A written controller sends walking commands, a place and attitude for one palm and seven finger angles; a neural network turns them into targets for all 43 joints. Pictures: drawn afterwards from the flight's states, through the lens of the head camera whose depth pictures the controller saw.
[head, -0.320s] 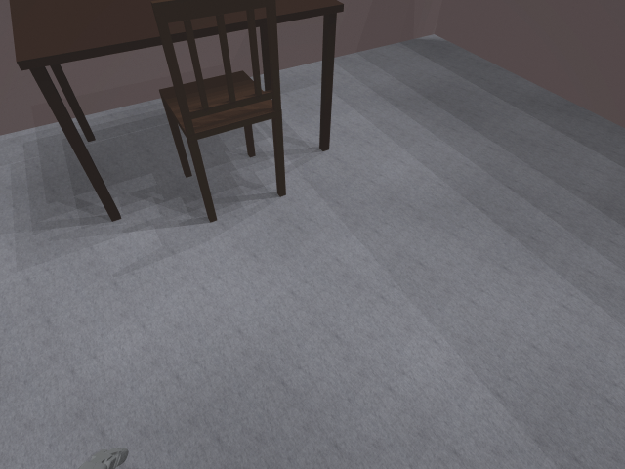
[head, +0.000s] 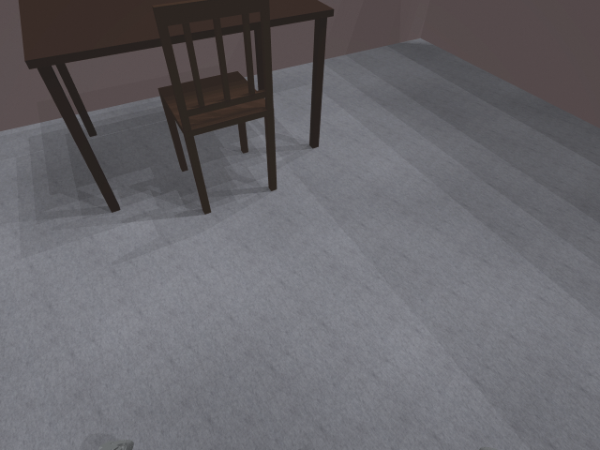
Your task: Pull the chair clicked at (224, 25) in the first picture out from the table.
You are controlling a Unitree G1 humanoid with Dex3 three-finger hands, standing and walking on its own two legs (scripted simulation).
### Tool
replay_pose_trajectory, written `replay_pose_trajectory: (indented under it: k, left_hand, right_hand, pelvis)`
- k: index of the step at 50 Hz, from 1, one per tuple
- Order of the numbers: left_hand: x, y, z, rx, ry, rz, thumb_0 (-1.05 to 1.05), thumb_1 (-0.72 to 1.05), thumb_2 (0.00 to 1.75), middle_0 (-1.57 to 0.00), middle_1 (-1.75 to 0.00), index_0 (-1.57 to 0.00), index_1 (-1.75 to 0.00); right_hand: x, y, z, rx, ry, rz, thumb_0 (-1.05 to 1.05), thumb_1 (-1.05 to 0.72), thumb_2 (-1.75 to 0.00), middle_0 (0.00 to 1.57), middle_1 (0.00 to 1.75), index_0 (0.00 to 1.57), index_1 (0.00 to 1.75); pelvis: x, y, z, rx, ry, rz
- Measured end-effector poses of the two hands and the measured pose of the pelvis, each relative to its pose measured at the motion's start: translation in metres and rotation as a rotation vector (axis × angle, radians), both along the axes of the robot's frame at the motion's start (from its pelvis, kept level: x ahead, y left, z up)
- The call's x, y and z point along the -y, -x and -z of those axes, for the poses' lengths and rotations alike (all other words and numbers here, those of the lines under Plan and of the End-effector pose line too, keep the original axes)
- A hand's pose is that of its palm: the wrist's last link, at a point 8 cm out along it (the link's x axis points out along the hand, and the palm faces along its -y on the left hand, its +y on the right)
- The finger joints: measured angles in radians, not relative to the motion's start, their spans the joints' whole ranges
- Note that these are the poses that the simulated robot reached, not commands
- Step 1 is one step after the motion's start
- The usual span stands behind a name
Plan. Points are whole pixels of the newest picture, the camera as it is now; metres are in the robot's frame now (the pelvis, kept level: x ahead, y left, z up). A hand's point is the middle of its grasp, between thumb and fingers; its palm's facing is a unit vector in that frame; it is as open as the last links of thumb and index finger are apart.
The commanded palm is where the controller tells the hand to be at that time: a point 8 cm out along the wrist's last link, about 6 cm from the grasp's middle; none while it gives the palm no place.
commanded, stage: stand and wait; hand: left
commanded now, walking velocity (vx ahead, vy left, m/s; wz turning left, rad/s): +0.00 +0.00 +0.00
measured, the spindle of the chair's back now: (222, 61) +1.34 +0.37 -0.09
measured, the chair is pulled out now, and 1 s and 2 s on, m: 0.00 0.00 0.00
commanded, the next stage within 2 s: look at it before walking up in 0.70 s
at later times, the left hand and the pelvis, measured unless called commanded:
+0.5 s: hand out of the picture +0.05 +0.24 -0.15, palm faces -0.03 -0.94 -0.34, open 7.4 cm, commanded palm none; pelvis -0.02 +0.00 +0.00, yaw +0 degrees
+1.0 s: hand out of the picture +0.06 +0.24 -0.15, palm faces -0.04 -0.95 -0.32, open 7.4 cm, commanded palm none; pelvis -0.01 +0.00 +0.01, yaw +0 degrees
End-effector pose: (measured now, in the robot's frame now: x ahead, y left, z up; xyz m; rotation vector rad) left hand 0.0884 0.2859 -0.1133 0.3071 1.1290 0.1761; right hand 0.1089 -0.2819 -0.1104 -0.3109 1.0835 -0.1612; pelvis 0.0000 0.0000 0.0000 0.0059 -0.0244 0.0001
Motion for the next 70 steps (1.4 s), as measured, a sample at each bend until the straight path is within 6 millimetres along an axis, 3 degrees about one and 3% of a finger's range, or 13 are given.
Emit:
replay_pose_trajectory:
  k: [13,29,43,70]
  left_hand:
    - [-0.003,0.035,0.003,-0.083,-0.010,-0.029,0.00,0.91,0.90,-0.20,-0.30,-0.20,-0.30]
    - [-0.001,0.040,0.002,-0.083,-0.008,-0.017,0.00,0.91,0.90,-0.20,-0.30,-0.20,-0.30]
    - [-0.001,0.037,0.005,-0.091,0.002,-0.011,0.00,0.91,0.90,-0.20,-0.30,-0.20,-0.30]
    - [-0.010,0.026,0.003,-0.090,-0.005,-0.015,0.00,0.91,0.90,-0.20,-0.30,-0.20,-0.29]
  right_hand:
    - [0.013,0.042,0.005,-0.103,0.016,0.043,0.01,-0.90,-0.90,0.20,0.30,0.20,0.30]
    - [0.014,0.067,0.007,-0.142,0.007,0.060,0.01,-0.90,-0.90,0.20,0.30,0.20,0.30]
    - [0.011,0.065,0.005,-0.149,0.008,0.064,0.01,-0.90,-0.90,0.20,0.30,0.20,0.30]
    - [0.005,0.036,0.001,-0.113,0.012,0.045,0.01,-0.90,-0.90,0.20,0.30,0.20,0.30]
  pelvis:
    - [0.004,0.009,-0.003,0.012,0.002,0.001]
    - [0.005,0.019,-0.005,0.010,0.003,0.004]
    - [0.002,0.016,-0.005,0.003,0.004,0.006]
    - [-0.004,0.005,-0.006,0.002,0.004,0.006]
